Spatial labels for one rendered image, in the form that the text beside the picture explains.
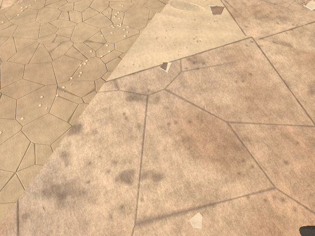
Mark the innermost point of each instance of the robot right hand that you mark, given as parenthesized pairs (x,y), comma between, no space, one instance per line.
(308,230)

